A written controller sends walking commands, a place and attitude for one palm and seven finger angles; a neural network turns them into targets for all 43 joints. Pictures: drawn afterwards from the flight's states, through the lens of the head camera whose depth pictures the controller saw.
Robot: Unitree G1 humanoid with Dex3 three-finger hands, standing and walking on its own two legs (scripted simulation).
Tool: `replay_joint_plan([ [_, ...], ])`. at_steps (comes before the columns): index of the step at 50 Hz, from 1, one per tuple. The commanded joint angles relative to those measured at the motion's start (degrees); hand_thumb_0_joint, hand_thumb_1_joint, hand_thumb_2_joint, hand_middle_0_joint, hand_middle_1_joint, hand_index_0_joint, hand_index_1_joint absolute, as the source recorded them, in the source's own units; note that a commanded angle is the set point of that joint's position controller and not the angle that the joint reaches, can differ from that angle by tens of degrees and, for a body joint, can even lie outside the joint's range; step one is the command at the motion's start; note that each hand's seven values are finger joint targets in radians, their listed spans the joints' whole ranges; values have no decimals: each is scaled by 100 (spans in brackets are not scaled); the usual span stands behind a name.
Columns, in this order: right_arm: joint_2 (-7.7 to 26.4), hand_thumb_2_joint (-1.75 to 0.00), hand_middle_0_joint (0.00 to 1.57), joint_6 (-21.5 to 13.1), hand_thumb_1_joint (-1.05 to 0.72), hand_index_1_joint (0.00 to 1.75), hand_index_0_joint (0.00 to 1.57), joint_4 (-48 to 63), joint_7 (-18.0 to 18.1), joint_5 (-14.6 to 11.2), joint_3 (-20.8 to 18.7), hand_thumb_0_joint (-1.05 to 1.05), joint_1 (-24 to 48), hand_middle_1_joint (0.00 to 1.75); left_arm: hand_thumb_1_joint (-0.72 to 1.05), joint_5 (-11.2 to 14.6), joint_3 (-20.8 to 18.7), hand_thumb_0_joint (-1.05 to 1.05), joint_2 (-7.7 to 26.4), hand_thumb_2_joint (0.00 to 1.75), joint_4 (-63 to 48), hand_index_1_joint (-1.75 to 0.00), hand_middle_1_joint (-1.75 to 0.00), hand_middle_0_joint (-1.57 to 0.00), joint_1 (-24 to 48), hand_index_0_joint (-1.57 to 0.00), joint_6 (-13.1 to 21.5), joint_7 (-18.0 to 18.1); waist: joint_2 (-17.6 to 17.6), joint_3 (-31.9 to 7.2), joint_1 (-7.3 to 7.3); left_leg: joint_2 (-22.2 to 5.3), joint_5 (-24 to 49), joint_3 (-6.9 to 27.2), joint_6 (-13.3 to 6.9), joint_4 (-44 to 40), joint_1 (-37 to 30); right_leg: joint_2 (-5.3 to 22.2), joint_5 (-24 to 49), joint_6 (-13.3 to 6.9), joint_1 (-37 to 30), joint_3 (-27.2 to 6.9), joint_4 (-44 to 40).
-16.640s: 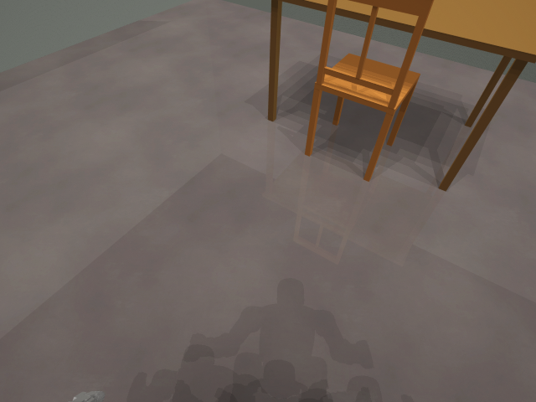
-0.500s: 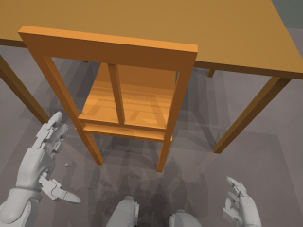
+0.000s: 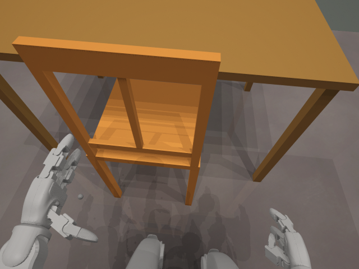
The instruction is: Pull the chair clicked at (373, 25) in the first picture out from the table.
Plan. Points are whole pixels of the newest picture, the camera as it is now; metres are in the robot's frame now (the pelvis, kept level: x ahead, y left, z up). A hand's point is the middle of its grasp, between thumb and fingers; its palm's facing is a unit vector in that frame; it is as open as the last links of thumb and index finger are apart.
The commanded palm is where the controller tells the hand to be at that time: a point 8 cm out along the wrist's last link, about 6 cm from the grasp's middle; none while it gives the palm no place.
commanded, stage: aim the fingers beside a spindle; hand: left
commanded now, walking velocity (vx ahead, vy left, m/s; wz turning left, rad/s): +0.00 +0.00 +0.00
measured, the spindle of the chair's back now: (133, 117) +0.48 +0.16 +0.01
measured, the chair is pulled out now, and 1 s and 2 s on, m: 0.00 0.00 0.00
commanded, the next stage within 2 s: none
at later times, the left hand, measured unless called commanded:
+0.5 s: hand (96, 193) +0.25 +0.19 +0.05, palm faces -0.05 -1.00 -0.05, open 16.9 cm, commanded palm +0.24 +0.23 +0.04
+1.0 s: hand (116, 179) +0.29 +0.16 +0.02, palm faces -0.06 -1.00 -0.05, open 16.9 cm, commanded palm +0.28 +0.21 +0.02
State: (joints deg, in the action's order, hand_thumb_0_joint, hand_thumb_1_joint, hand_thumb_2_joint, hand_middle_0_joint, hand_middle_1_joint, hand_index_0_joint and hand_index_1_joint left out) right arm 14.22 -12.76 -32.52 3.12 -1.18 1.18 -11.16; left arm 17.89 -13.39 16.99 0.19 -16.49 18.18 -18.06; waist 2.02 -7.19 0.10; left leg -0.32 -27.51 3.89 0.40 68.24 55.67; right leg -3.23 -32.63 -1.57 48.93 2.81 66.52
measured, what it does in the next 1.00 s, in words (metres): stands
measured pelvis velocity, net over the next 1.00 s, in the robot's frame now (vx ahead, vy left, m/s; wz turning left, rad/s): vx -0.01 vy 0.00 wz -0.01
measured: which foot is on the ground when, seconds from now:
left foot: down 0.00-1.00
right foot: down 0.00-1.00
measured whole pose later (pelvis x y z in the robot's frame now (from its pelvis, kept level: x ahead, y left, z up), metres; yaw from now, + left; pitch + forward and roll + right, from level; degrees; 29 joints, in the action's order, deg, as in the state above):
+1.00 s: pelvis -0.01 +0.00 -0.02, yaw -1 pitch +18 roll -2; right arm 14.3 -11.8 -33.9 2.0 0.0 1.0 -10.4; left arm 11.7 -6.4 13.0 8.8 -3.1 19.8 -10.7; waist 2.1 -8.3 0.6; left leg -0.1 -28.4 3.2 0.4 73.0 63.1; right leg -3.0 -34.1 -1.6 57.0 2.3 72.5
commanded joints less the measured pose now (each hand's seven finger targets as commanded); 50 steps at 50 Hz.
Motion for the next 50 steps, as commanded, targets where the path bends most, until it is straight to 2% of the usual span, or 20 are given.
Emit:
replay_joint_plan([
  [1,803,-90,20,-323,-90,30,20,824,99,-39,-337,0,185,30,-50,104,-466,0,839,30,-1050,-8,-8,-6,388,-6,373,18,78,-1310,49,102,935,-60,-151,-879,-1286,9,1121,78,-400,-276,-1203],
  [3,804,-90,20,-326,-90,30,20,833,109,-41,-330,0,195,30,-50,104,-557,0,958,30,-1122,-8,-8,-6,434,-6,379,24,64,-1374,17,108,939,-71,-162,-845,-1258,7,1084,74,-478,-356,-1228],
  [6,791,-90,20,-357,-90,30,20,766,119,-30,-327,0,187,30,-50,107,-482,0,836,30,-912,-8,-8,-6,618,-6,422,10,-56,-1304,84,104,887,-75,-151,-753,-1133,44,1063,100,-373,-401,-1216],
  [10,802,-90,20,-407,-90,30,20,757,114,-33,-324,0,194,30,-50,86,-369,0,783,30,-846,-8,-8,-6,741,-6,511,-18,47,-1346,60,101,875,-84,-150,-709,-1112,53,1030,82,-310,-426,-1159],
  [11,807,-90,20,-418,-90,30,20,772,105,-37,-322,0,200,30,-50,75,-317,0,759,30,-933,-8,-8,-6,784,-6,527,-17,172,-1391,50,104,873,-82,-149,-724,-1157,51,1015,70,-273,-390,-1127],
  [13,819,-90,20,-437,-90,30,20,780,101,-11,-334,0,177,30,-50,20,-246,0,739,30,-1008,-8,-8,-6,791,-6,540,44,101,-1538,57,100,934,-58,-171,-722,-1243,22,1087,63,-239,-316,-1049],
  [18,807,-90,20,-384,-90,30,20,770,62,9,-356,0,194,30,-50,-38,-335,0,745,30,-876,-8,-8,-6,673,-6,512,199,39,-1533,5,105,968,-79,-164,-690,-1105,20,1174,59,-225,-295,-970],
  [22,795,-90,20,-379,-90,30,20,801,26,34,-349,0,216,30,-50,-107,-105,0,554,30,-1013,-8,-8,-6,858,-6,603,303,141,-1599,30,100,916,-64,-150,-687,-1157,24,1104,40,-81,-227,-865],
  [23,799,-90,20,-382,-90,30,20,800,19,29,-354,0,205,30,-50,-140,-122,0,613,30,-1085,-8,-8,-6,847,-6,632,351,174,-1654,16,94,957,-57,-157,-673,-1190,6,1130,25,-76,-221,-843],
  [25,785,-90,20,-381,-90,30,20,797,-6,42,-352,0,188,30,-50,-179,122,0,400,30,-1044,-8,-8,-6,807,-6,646,383,148,-1621,71,92,936,-48,-153,-660,-1216,15,1131,33,29,-178,-820],
  [28,820,-90,20,-360,-90,30,20,774,6,51,-341,0,188,30,-50,-300,176,0,452,30,-914,-8,-8,-6,1076,-6,636,467,15,-1481,130,77,692,-32,-169,-610,-1013,3,854,35,230,-180,-795],
  [32,808,-90,20,-352,-90,30,20,764,3,59,-337,0,223,30,-50,-378,231,0,403,30,-864,-8,-8,-6,1446,-6,621,591,107,-1601,93,83,546,-17,-157,-610,-1023,26,678,15,304,-174,-774],
  [33,829,-90,20,-342,-90,30,20,760,11,70,-334,0,207,30,-50,-417,148,0,521,30,-869,-8,-8,-6,1484,-6,619,639,37,-1715,69,80,609,-10,-171,-598,-1025,3,725,5,259,-178,-746],
  [35,803,-90,20,-318,-90,30,20,730,3,75,-330,0,205,30,-50,-446,232,0,415,30,-755,-8,-8,-6,1666,-6,604,665,30,-1720,103,85,640,-33,-162,-565,-1019,24,794,14,262,-191,-740],
  [38,797,-90,20,-286,-90,30,20,747,-19,76,-333,0,210,30,-50,-488,206,0,438,30,-718,-8,-8,-6,1566,-6,579,712,136,-1889,40,85,828,-48,-165,-543,-1111,7,988,-6,209,-172,-681],
  [39,780,-90,20,-272,-90,30,20,735,-29,82,-325,0,200,30,-50,-492,352,0,289,30,-659,-8,-8,-6,1662,-6,562,706,22,-1882,89,91,814,-47,-165,-542,-1084,26,1011,12,198,-156,-681],
  [40,793,-90,20,-255,-90,30,20,709,-23,82,-332,0,196,30,-50,-484,216,0,405,30,-545,-8,-8,-6,1742,-6,547,724,-21,-1802,88,88,758,-60,-160,-508,-970,27,970,19,209,-190,-698],
  [46,783,-90,20,-216,-90,30,20,637,-36,87,-331,0,183,30,-50,-567,436,0,226,30,-360,-8,-8,-6,2231,-6,581,762,44,-1865,157,93,788,-70,-168,-413,-985,36,1019,14,347,-200,-650],
  [48,800,-90,20,-206,-90,30,20,651,-43,99,-348,0,143,30,-50,-566,335,0,308,30,-290,-8,-8,-6,2074,-6,593,793,-109,-1990,116,97,935,-80,-179,-372,-956,30,1196,16,229,-215,-619],
  [50,786,-90,20,-166,-90,30,20,655,-59,97,-358,0,153,30,-50,-578,328,0,305,30,-265,-8,-8,-6,2104,-6,624,790,-67,-2057,95,100,1038,-110,-170,-345,-955,46,1349,22,189,-238,-581],
])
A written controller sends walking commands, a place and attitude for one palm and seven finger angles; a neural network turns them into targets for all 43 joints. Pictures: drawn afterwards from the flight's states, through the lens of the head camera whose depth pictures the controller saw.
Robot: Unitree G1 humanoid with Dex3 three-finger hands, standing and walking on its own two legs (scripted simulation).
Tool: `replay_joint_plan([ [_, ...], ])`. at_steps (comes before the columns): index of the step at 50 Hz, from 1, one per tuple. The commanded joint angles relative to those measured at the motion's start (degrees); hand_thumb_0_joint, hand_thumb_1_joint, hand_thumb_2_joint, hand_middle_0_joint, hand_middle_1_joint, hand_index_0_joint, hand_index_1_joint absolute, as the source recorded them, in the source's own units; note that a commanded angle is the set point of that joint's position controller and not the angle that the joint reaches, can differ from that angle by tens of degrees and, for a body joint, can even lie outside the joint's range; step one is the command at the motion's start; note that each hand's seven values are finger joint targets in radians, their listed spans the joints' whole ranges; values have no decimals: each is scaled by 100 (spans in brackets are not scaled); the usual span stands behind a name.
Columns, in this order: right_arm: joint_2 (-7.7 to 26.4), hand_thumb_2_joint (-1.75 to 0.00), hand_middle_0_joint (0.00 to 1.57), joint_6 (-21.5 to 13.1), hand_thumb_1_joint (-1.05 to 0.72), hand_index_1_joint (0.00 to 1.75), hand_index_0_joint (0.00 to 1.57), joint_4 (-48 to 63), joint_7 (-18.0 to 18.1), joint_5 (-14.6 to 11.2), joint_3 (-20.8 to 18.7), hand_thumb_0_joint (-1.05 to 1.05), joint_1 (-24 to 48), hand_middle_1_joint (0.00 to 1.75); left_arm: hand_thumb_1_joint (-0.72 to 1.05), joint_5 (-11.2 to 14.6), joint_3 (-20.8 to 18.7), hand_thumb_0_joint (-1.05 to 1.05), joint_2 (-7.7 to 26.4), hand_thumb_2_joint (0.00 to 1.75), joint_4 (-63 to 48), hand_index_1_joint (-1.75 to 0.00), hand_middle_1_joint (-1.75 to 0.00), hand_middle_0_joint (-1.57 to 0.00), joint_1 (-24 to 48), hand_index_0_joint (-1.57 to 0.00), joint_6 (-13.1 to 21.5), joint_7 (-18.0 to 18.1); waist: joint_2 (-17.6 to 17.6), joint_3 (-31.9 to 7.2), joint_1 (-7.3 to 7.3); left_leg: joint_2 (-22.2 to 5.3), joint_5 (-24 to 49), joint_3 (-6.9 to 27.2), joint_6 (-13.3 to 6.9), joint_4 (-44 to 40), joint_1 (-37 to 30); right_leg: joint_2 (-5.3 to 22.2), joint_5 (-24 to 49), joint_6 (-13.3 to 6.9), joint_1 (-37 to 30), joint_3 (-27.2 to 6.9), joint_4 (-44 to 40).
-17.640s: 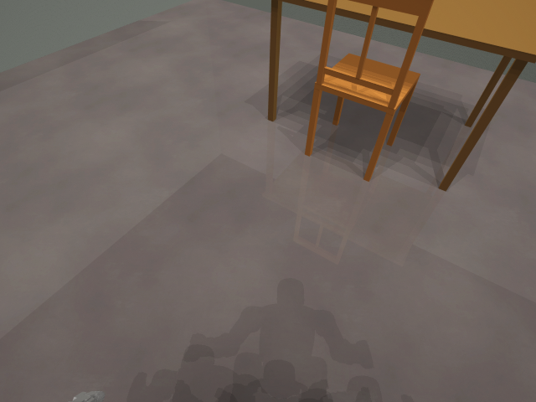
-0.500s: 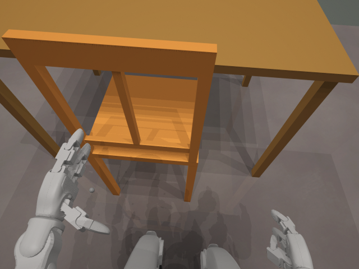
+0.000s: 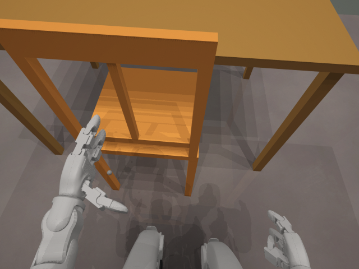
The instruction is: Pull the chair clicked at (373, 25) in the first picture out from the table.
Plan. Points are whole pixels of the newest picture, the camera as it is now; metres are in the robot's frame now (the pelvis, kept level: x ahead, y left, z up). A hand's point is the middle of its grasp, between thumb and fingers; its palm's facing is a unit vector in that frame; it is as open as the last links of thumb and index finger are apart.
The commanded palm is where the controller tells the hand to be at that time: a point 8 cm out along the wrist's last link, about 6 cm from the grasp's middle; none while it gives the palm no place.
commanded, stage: aim the fingers beside a spindle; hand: left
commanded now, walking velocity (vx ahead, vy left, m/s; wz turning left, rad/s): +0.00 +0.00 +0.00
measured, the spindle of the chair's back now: (126, 106) +0.48 +0.16 +0.03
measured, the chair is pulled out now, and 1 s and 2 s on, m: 0.00 0.00 0.00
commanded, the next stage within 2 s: push the fingers through the gap in 1.06 s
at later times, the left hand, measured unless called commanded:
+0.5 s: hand (124, 162) +0.33 +0.14 +0.03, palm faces -0.06 -1.00 -0.04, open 16.9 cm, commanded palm +0.31 +0.20 +0.03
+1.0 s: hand (127, 163) +0.33 +0.13 +0.03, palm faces -0.05 -1.00 -0.06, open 16.9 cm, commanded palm +0.31 +0.19 +0.02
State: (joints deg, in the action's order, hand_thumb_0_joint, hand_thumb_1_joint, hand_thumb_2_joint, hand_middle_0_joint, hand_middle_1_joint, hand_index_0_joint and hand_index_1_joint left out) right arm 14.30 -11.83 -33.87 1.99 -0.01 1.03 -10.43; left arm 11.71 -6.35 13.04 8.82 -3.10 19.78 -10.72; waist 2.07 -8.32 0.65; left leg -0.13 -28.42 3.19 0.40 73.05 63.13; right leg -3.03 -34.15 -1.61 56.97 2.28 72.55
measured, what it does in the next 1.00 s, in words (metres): stands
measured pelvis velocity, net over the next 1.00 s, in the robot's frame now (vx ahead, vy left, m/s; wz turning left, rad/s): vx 0.00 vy -0.01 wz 0.00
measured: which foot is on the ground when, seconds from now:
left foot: down 0.00-1.00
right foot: down 0.00-1.00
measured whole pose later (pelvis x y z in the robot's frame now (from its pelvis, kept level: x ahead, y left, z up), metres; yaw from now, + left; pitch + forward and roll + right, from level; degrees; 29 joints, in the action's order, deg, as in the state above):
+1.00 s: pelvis +0.00 -0.01 -0.01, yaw +0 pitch +21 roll -1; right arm 14.3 -8.3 -34.5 0.9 0.2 0.0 -10.1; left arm 9.0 -4.2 11.0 16.2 4.1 23.3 -6.8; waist 2.3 -9.1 0.9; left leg -0.2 -29.2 2.7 0.9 75.4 67.1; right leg -3.1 -35.3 -2.1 61.5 1.9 76.0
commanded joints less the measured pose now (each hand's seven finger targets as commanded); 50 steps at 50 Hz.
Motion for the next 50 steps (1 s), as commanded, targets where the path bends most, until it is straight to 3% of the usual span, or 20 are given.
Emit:
replay_joint_plan([
  [1,764,-90,20,-241,-90,30,20,775,43,-11,-336,0,92,30,-50,42,-331,0,645,30,-1102,-8,-8,-6,873,-6,472,62,-25,-1882,67,87,1055,-48,-167,-815,-1655,31,1430,35,-564,-186,-1191],
  [4,772,-90,20,-205,-90,30,20,749,33,-3,-343,0,81,30,-50,-2,-452,0,741,30,-951,-8,-8,-6,943,-6,517,105,-68,-1935,16,83,1071,-57,-161,-781,-1574,24,1430,22,-567,-204,-1132],
  [5,763,-90,20,-204,-90,30,20,729,27,-1,-338,0,93,30,-50,10,-334,0,623,30,-972,-8,-8,-6,1125,-6,544,104,-11,-1912,80,91,1101,-68,-170,-751,-1593,32,1490,26,-538,-204,-1129],
  [13,793,-90,20,-161,-90,30,20,663,11,2,-374,0,11,30,-50,-70,-203,0,571,30,-811,-8,-8,-6,1358,-6,618,138,-27,-2153,115,74,1237,-50,-179,-627,-1653,22,1611,16,-398,-194,-1015],
  [15,775,-90,20,-136,-90,30,20,632,2,3,-375,0,13,30,-50,-98,-40,0,386,30,-683,-8,-8,-6,1537,-6,606,164,-14,-2049,166,72,1197,-35,-169,-632,-1646,27,1575,21,-276,-150,-997],
  [18,799,-90,20,-100,-90,30,20,626,-3,33,-389,0,-24,30,-50,-151,-201,0,543,30,-629,-8,-8,-6,1632,-6,625,272,-122,-2207,126,71,1262,-28,-175,-590,-1619,19,1617,15,-302,-150,-938],
  [19,780,-90,20,-79,-90,30,20,632,-19,32,-390,0,-2,30,-50,-166,-227,0,545,30,-615,-8,-8,-6,1591,-6,637,298,-5,-2277,63,78,1270,-45,-156,-599,-1642,30,1620,8,-315,-166,-927],
  [24,757,-90,20,15,-90,30,20,651,-68,43,-378,0,10,30,-50,-221,-199,0,470,30,-435,-8,-8,-6,1602,-6,678,399,-65,-2238,64,83,1256,-60,-157,-579,-1569,12,1636,6,-282,-150,-877],
  [27,746,-90,20,57,-90,30,20,703,-90,40,-391,0,4,30,-50,-206,-147,0,427,30,-611,-8,-8,-6,1535,-6,699,397,-10,-2405,45,88,1361,-71,-152,-588,-1704,17,1766,1,-399,-156,-880],
  [33,752,-90,20,94,-90,30,20,700,-72,13,-385,0,-9,30,-50,-205,-64,0,379,30,-575,-8,-8,-6,1522,-6,717,389,-152,-2208,97,80,1216,-41,-169,-598,-1590,-9,1607,3,-296,-140,-904],
  [34,724,-90,20,88,-90,30,20,706,-72,11,-378,0,27,30,-50,-216,93,0,257,30,-599,-8,-8,-6,1599,-6,729,383,-44,-2147,133,88,1149,-62,-168,-591,-1584,9,1551,12,-247,-162,-931],
  [37,731,-90,20,79,-90,30,20,652,-46,16,-373,0,32,30,-50,-219,-4,0,357,30,-524,-8,-8,-6,1745,-6,782,418,-143,-2051,147,96,970,-74,-180,-552,-1434,22,1378,22,-222,-224,-988],
  [38,753,-90,20,73,-90,30,20,645,-35,18,-373,0,13,30,-50,-245,-126,0,501,30,-468,-8,-8,-6,1758,-6,787,443,-211,-2065,136,93,936,-71,-188,-550,-1374,9,1323,16,-238,-221,-974],
  [41,740,-90,20,74,-90,30,20,629,-26,21,-368,0,31,30,-50,-251,-145,0,469,30,-362,-8,-8,-6,1866,-6,819,442,-166,-2108,111,96,908,-78,-177,-556,-1386,17,1280,14,-227,-230,-967],
  [43,748,-90,20,58,-90,30,20,663,-35,29,-377,0,24,30,-50,-245,-138,0,483,30,-539,-8,-8,-6,1854,-6,828,438,43,-2357,65,107,1065,-84,-180,-547,-1551,17,1418,-3,-291,-222,-926],
  [47,725,-90,20,81,-90,30,20,687,-60,9,-385,0,15,30,-50,-221,43,0,290,30,-523,-8,-8,-6,1627,-6,770,405,-71,-2343,87,103,1182,-82,-173,-574,-1621,22,1621,13,-355,-199,-937],
  [50,733,-90,20,98,-90,30,20,651,-52,0,-370,0,10,30,-50,-241,28,0,334,30,-291,-8,-8,-6,1714,-6,708,416,-231,-2033,167,99,923,-85,-190,-558,-1381,25,1368,36,-235,-235,-1016],
])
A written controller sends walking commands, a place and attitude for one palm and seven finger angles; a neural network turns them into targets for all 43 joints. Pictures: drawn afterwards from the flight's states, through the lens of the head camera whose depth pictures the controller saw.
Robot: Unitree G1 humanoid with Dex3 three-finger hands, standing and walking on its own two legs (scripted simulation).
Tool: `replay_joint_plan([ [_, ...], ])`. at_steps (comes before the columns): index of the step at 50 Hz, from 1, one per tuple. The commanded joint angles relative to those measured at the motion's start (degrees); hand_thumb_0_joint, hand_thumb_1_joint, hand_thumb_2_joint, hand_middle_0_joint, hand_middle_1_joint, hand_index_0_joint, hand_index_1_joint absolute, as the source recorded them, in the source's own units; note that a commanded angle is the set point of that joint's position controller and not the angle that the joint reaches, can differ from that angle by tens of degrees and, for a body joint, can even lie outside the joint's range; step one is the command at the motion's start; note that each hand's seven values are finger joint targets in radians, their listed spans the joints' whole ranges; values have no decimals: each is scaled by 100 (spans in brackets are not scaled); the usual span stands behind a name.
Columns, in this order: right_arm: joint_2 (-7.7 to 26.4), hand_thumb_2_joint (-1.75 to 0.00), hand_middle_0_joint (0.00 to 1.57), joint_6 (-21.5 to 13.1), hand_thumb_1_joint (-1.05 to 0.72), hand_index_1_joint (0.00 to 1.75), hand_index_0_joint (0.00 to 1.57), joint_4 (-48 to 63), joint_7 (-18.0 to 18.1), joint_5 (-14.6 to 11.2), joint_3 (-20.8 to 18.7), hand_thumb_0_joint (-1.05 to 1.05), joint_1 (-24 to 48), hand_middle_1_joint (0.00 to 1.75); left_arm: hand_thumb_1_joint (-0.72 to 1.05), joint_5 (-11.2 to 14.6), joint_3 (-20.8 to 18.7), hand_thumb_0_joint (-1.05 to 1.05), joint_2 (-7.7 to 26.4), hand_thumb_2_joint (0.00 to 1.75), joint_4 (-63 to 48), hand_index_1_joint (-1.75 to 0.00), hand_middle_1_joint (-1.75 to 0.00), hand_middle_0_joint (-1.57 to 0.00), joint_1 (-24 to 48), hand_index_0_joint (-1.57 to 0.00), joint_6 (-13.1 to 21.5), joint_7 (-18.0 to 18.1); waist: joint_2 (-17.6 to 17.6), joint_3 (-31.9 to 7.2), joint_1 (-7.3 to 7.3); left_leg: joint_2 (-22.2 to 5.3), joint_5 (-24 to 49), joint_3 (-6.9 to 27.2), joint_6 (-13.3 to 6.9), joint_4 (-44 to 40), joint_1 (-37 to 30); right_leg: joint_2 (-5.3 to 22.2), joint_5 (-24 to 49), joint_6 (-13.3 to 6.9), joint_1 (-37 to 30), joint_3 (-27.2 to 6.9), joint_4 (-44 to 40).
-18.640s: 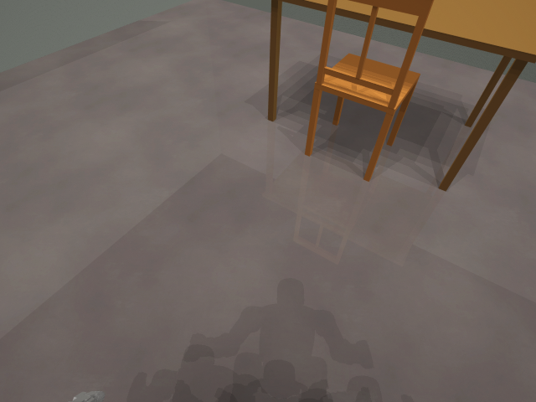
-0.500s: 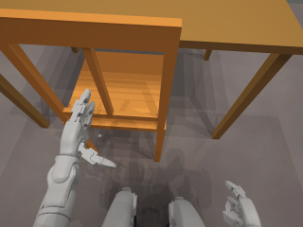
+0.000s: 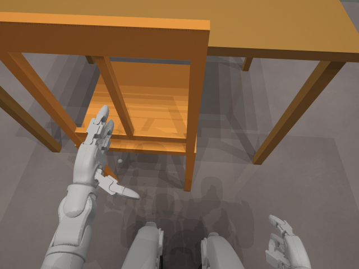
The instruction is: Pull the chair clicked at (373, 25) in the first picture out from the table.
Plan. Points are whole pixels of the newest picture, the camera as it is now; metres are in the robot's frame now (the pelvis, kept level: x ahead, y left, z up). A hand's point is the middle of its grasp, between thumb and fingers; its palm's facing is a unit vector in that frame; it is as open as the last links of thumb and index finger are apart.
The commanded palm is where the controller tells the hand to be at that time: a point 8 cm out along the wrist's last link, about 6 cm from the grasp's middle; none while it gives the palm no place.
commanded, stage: aim the fingers beside a spindle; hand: left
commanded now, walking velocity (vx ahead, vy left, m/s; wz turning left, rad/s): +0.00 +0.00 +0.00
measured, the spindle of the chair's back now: (118, 101) +0.48 +0.17 +0.04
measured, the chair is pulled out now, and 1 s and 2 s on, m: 0.00 0.00 0.00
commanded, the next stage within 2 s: push the fingers through the gap in 0.06 s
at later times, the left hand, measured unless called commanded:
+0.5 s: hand (121, 147) +0.36 +0.15 +0.03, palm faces -0.04 -1.00 -0.06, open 16.9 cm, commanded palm +0.35 +0.20 +0.03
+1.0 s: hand (123, 129) +0.41 +0.15 +0.04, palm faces -0.02 -1.00 -0.05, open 16.9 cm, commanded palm +0.39 +0.20 +0.03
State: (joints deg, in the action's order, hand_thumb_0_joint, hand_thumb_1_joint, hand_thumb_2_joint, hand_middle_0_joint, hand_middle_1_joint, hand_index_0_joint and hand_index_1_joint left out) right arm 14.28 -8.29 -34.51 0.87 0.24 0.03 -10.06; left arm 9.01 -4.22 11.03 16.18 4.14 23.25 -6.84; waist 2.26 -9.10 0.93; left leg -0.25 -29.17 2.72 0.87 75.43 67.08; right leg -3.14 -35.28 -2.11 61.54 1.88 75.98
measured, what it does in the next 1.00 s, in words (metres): stands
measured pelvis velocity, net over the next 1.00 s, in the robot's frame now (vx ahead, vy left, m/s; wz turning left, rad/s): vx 0.00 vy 0.00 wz -0.01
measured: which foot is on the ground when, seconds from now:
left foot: down 0.00-1.00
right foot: down 0.00-1.00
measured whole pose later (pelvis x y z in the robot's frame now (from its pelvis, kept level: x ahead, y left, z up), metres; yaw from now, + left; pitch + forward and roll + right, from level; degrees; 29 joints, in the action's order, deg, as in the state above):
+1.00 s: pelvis +0.00 +0.00 +0.00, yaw -1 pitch +23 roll -1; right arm 14.4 -6.3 -37.7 0.1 0.7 -0.1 -12.8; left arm 7.6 -10.6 13.1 37.0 23.7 25.3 -6.6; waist 1.9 -9.6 3.4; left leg -0.7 -28.6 2.0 0.6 74.7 69.0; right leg -3.5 -34.3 -1.7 63.8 1.1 75.2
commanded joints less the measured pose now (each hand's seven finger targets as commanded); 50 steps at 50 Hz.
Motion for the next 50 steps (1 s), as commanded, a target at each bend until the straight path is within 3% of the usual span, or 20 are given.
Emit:
replay_joint_plan([
  [1,745,-90,20,-242,-90,30,20,712,75,-30,-273,0,-25,30,-50,14,-268,0,630,30,-935,-8,-8,-6,1044,-6,363,41,-356,-1882,138,112,874,-58,-235,-783,-1642,41,1339,96,-694,-244,-1394],
  [2,736,-90,20,-242,-90,30,20,702,81,-20,-265,0,-22,30,-50,42,-334,0,649,30,-923,-8,-8,-6,1146,-6,382,51,-367,-1900,140,128,891,-83,-252,-744,-1579,52,1383,105,-761,-302,-1421],
  [4,726,-90,20,-256,-90,30,20,729,90,-5,-267,0,-9,30,-50,35,-580,0,864,30,-1063,-8,-8,-6,1078,-6,459,68,-136,-2170,-26,130,1062,-98,-224,-760,-1688,56,1534,69,-890,-301,-1327],
  [6,714,-90,20,-266,-90,30,20,716,85,-11,-256,0,-3,30,-50,55,-379,0,672,30,-1055,-8,-8,-6,1242,-6,512,41,-194,-2065,84,130,1038,-98,-238,-744,-1698,51,1540,84,-821,-284,-1338],
  [12,736,-90,20,-298,-90,30,20,598,118,-21,-262,0,-53,30,-50,98,-453,0,786,30,-848,-8,-8,-6,1647,-6,535,-74,-153,-2088,172,117,1011,-106,-240,-681,-1629,61,1528,103,-792,-365,-1372],
  [16,762,-90,20,-307,-90,30,20,568,119,-30,-281,0,-143,30,-50,121,-325,0,626,30,-657,-8,-8,-6,1673,-6,449,-140,-191,-2192,178,109,1142,-79,-238,-722,-1775,54,1689,97,-795,-285,-1351],
  [19,779,-90,20,-287,-90,30,20,518,124,-27,-283,0,-179,30,-50,94,-479,0,793,30,-510,-8,-8,-6,1975,-6,398,-91,-136,-2251,168,112,1124,-82,-238,-712,-1770,59,1637,97,-750,-308,-1360],
  [21,779,-90,20,-262,-90,30,20,473,133,-22,-275,0,-216,30,-50,91,-658,0,931,30,-282,-8,-8,-6,2184,-6,397,-67,-299,-2160,182,112,1116,-92,-236,-716,-1626,62,1663,108,-830,-329,-1372],
  [24,763,-90,20,-247,-90,30,20,486,101,-4,-278,0,-246,30,-50,71,-707,0,940,30,-244,-8,-8,-6,2250,-6,448,-37,-47,-2382,108,118,1322,-101,-215,-735,-1831,51,1884,80,-872,-305,-1309],
  [25,775,-90,20,-233,-90,30,20,469,94,2,-289,0,-286,30,-50,84,-758,0,955,30,-184,-8,-8,-6,2249,-6,453,-34,-177,-2457,129,107,1431,-97,-222,-726,-1844,46,2038,88,-934,-279,-1279],
  [27,773,-90,20,-212,-90,30,20,471,72,2,-300,0,-309,30,-50,41,-595,0,846,30,-197,-8,-8,-6,2409,-6,489,-53,-69,-2500,180,95,1475,-96,-207,-738,-1949,44,2074,90,-842,-244,-1250],
  [32,803,-90,20,-173,-90,30,20,396,45,-12,-324,0,-384,30,-50,11,-428,0,699,30,88,-8,-8,-6,2785,-6,496,-52,-29,-2293,279,82,1320,-34,-194,-795,-2041,24,1819,73,-555,-175,-1313],
  [34,836,-90,20,-147,-90,30,20,342,56,-1,-324,0,-435,30,-50,-14,-619,0,873,30,312,-8,-8,-6,2902,-6,487,1,-196,-2324,286,73,1314,-21,-203,-781,-1971,12,1803,74,-540,-180,-1300],
  [36,828,-90,20,-119,-90,30,20,344,52,13,-327,0,-434,30,-50,-38,-778,0,1025,30,331,-8,-8,-6,3054,-6,544,53,-90,-2404,250,91,1309,-62,-200,-778,-1929,24,1832,81,-618,-225,-1302],
  [40,820,-90,20,-97,-90,30,20,315,13,35,-344,0,-512,30,-50,-88,-733,0,959,30,370,-8,-8,-6,3201,-6,630,77,57,-2679,245,76,1557,-45,-178,-776,-2188,8,2038,60,-628,-176,-1234],
  [41,810,-90,20,-85,-90,30,20,312,-3,38,-340,0,-523,30,-50,-73,-646,0,861,30,432,-8,-8,-6,3223,-6,619,66,45,-2628,283,80,1555,-43,-180,-788,-2207,2,2044,68,-615,-168,-1262],
  [43,846,-90,20,-59,-90,30,20,300,-2,34,-332,0,-548,30,-50,-76,-805,0,1036,30,655,-8,-8,-6,3262,-6,603,62,-116,-2518,300,85,1419,-56,-200,-772,-1972,-11,1945,69,-651,-190,-1273],
  [46,816,-90,20,-23,-90,30,20,262,-9,31,-320,0,-571,30,-50,-80,-813,0,985,30,901,-8,-8,-6,3506,-6,607,68,-107,-2410,336,98,1316,-88,-202,-781,-1883,-1,1901,88,-635,-227,-1325],
  [50,839,-90,20,-2,-90,30,20,206,-4,35,-314,0,-627,30,-50,-105,-985,0,1191,30,1171,-8,-8,-6,3906,-6,658,69,-83,-2383,361,92,1183,-86,-200,-760,-1747,-5,1755,84,-591,-260,-1331],
])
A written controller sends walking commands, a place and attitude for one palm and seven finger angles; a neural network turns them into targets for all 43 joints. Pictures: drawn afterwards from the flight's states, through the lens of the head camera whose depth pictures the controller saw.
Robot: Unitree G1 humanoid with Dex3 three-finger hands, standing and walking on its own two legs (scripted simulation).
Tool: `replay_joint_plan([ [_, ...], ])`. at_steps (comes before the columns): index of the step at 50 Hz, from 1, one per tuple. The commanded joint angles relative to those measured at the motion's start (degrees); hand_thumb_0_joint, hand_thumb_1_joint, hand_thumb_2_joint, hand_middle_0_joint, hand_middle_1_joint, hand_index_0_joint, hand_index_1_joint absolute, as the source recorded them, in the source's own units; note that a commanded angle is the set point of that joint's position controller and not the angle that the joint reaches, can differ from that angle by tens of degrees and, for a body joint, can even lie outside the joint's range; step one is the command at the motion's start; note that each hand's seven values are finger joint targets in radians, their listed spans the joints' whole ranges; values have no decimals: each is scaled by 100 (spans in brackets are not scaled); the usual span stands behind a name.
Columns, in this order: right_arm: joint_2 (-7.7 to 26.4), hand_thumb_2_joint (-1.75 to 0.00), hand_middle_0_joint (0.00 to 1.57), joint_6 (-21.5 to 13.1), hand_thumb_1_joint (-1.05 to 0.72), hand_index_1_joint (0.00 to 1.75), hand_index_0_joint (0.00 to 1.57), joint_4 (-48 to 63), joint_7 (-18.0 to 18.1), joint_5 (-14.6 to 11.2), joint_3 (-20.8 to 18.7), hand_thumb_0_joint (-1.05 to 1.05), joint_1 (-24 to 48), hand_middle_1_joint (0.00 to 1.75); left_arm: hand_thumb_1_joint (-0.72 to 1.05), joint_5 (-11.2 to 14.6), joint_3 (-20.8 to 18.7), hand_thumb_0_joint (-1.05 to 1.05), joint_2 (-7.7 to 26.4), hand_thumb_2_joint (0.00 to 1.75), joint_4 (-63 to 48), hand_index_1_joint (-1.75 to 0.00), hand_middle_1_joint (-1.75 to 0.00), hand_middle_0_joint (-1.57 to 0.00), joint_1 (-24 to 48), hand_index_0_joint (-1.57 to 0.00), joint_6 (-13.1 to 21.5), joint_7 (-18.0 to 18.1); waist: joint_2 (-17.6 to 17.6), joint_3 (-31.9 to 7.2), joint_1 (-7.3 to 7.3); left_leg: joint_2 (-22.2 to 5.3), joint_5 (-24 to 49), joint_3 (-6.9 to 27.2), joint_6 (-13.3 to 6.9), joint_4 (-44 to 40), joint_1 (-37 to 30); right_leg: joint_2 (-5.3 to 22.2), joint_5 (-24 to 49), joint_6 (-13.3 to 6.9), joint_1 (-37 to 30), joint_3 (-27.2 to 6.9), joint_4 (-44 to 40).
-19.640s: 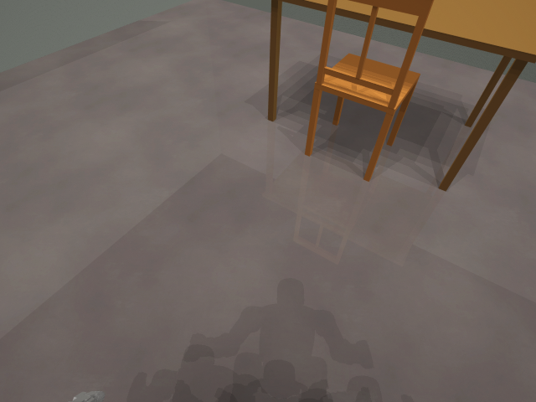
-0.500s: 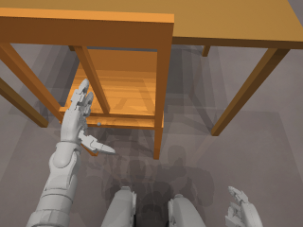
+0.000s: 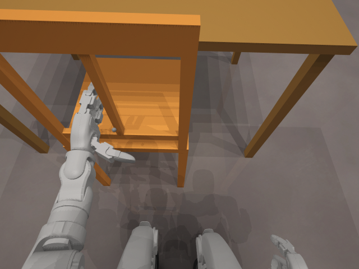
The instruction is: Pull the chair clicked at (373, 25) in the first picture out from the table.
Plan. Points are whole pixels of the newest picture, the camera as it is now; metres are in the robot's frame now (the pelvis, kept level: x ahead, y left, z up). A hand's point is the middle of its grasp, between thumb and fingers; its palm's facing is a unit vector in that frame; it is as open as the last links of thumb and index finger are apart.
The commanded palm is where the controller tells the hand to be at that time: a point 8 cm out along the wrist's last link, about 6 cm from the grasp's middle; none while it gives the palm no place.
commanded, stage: push the fingers through the gap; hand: left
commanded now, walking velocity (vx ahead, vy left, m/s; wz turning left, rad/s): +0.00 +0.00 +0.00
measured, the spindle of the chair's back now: (107, 101) +0.48 +0.18 +0.04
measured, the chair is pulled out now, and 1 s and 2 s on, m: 0.00 0.00 0.00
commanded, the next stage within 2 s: hook a spindle and tug to test in 0.76 s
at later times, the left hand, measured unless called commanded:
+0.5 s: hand (115, 111) +0.46 +0.15 +0.04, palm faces +0.02 -1.00 -0.05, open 16.9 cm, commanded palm +0.42 +0.20 +0.03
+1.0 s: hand (115, 112) +0.45 +0.16 +0.03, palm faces +0.01 -1.00 -0.04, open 16.7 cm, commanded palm +0.43 +0.20 +0.03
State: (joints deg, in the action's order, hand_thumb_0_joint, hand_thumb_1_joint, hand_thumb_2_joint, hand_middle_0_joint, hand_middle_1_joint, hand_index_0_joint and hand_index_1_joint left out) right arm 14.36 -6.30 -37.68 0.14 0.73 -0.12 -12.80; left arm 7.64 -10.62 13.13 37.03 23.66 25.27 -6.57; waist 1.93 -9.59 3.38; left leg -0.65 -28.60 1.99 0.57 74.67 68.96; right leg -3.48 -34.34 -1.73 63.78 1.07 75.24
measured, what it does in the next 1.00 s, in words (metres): stands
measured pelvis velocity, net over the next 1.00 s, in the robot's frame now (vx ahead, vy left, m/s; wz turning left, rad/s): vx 0.00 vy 0.00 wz -0.01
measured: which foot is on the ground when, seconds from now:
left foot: down 0.00-1.00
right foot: down 0.00-1.00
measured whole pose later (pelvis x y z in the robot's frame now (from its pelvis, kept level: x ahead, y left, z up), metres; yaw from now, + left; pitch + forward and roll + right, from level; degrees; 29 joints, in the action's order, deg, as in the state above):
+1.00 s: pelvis +0.00 +0.00 -0.01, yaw -1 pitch +25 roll -2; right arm 14.6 -4.4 -38.2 -1.2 1.6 -0.1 -14.1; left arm 5.7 -15.7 16.2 51.8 36.7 28.3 -6.8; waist 1.9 -9.5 5.7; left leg -0.9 -28.6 2.1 0.2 75.9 72.3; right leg -3.8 -34.0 -1.3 66.9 1.1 75.9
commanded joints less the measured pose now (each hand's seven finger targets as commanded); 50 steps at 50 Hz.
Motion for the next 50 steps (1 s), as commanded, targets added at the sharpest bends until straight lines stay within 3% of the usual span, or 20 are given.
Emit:
replay_joint_plan([
  [1,829,-90,20,-199,-90,30,20,516,62,-9,-295,0,-369,30,-50,22,-263,0,904,30,-826,-8,-8,-6,2067,-6,471,24,-57,-2315,164,142,1096,-19,-179,-678,-1930,29,1631,52,-788,-184,-1277],
  [4,856,-90,20,-215,-90,30,20,473,55,0,-315,0,-440,30,-50,5,-328,0,982,30,-754,-8,-8,-6,2386,-6,549,17,63,-2548,153,137,1141,7,-169,-663,-2083,17,1613,32,-719,-158,-1232],
  [9,883,-90,20,-183,-90,30,20,386,15,16,-328,0,-579,30,-50,-47,-226,0,865,30,-389,-8,-8,-6,2695,-6,528,17,121,-2549,260,119,1338,49,-162,-649,-2195,12,1772,26,-555,-90,-1184],
  [11,914,-90,20,-142,-90,30,20,367,8,33,-342,0,-627,30,-50,-80,-397,0,1035,30,-215,-8,-8,-6,2769,-6,516,53,20,-2600,259,113,1291,49,-163,-642,-2146,7,1715,36,-549,-85,-1181],
  [13,916,-90,20,-135,-90,30,20,354,-4,44,-340,0,-675,30,-50,-123,-410,0,1064,30,-146,-8,-8,-6,3075,-6,539,89,195,-2612,292,117,1278,54,-171,-624,-2185,-6,1648,21,-434,-76,-1151],
  [15,924,-90,20,-103,-90,30,20,336,-6,69,-329,0,-709,30,-50,-144,-671,0,1355,30,0,-8,-8,-6,3142,-6,571,133,94,-2696,239,130,1248,23,-173,-593,-1987,2,1694,36,-631,-134,-1147],
  [17,906,-90,20,-91,-90,30,20,343,-17,79,-328,0,-736,30,-50,-151,-637,0,1284,30,98,-8,-8,-6,3232,-6,613,121,-35,-2729,290,145,1288,-22,-201,-547,-1908,6,1828,55,-732,-177,-1165],
  [19,909,-90,20,-80,-90,30,20,354,-42,84,-320,0,-771,30,-50,-160,-783,0,1422,30,185,-8,-8,-6,3112,-6,630,84,181,-2852,185,148,1445,-34,-177,-551,-1968,3,1981,30,-808,-172,-1108],
  [21,924,-90,20,-29,-90,30,20,385,-54,83,-323,0,-806,30,-50,-133,-871,0,1520,30,156,-8,-8,-6,2972,-6,614,25,41,-2958,166,143,1537,-64,-192,-539,-1893,2,2168,46,-1023,-207,-1111],
  [25,901,-90,20,26,-90,30,20,422,-82,32,-334,0,-810,30,-50,-74,-615,0,1218,30,97,-8,-8,-6,2876,-6,559,-115,97,-2819,222,117,1521,-48,-181,-597,-1997,-17,2125,46,-901,-163,-1152],
  [28,918,-90,20,22,-90,30,20,364,-54,18,-333,0,-829,30,-50,-34,-614,0,1267,30,142,-8,-8,-6,3133,-6,570,-126,-66,-2527,328,115,1248,-37,-212,-601,-1852,-28,1843,56,-765,-186,-1240],
  [30,922,-90,20,-1,-90,30,20,308,-36,34,-340,0,-825,30,-50,-58,-609,0,1291,30,57,-8,-8,-6,3415,-6,648,-95,82,-2600,350,116,1205,-17,-205,-584,-1936,-15,1743,57,-651,-176,-1222],
  [31,937,-90,20,-5,-90,30,20,305,-36,47,-348,0,-836,30,-50,-67,-712,0,1398,30,39,-8,-8,-6,3368,-6,685,-64,153,-2648,282,118,1245,-2,-185,-611,-2033,-22,1731,39,-648,-160,-1213],
  [33,932,-90,20,-34,-90,30,20,321,-48,64,-367,0,-841,30,-50,-94,-550,0,1248,30,-237,-8,-8,-6,3437,-6,765,-42,420,-2960,302,97,1536,44,-168,-615,-2448,-34,1891,13,-532,-90,-1125],
  [35,936,-90,20,-14,-90,30,20,292,-74,71,-381,0,-859,30,-50,-98,-567,0,1178,30,-81,-8,-8,-6,3073,-6,733,-17,343,-2914,249,91,1652,57,-141,-649,-2533,-43,1955,3,-554,-38,-1156],
  [38,938,-90,20,30,-90,30,20,284,-79,65,-367,0,-852,30,-50,-151,-500,0,1096,30,237,-8,-8,-6,3002,-6,614,-1,189,-2639,326,95,1532,49,-166,-620,-2274,-39,1912,20,-470,-44,-1146],
  [40,943,-90,20,76,-90,30,20,302,-74,58,-339,0,-811,30,-50,-161,-611,0,1244,30,389,-8,-8,-6,3108,-6,579,29,3,-2422,324,113,1253,35,-179,-650,-1982,-24,1703,39,-532,-77,-1210],
  [43,954,-90,20,60,-90,30,20,353,-49,70,-328,0,-777,30,-50,-161,-822,0,1544,30,195,-8,-8,-6,3400,-6,687,54,177,-2604,278,124,1176,11,-189,-613,-1994,-22,1626,28,-580,-145,-1191],
  [49,934,-90,20,38,-90,30,20,332,-77,80,-331,0,-794,30,-50,-163,-503,0,1170,30,287,-41,-41,-17,3494,-17,735,-47,281,-2789,388,103,1461,54,-172,-526,-2216,-25,1874,25,-439,-79,-1080],
  [50,954,-90,20,61,-90,30,20,341,-82,68,-343,0,-823,30,-50,-160,-589,0,1247,30,361,-46,-46,-18,3309,-18,694,-50,228,-2791,321,95,1470,64,-157,-559,-2235,-34,1850,14,-468,-68,-1096],
])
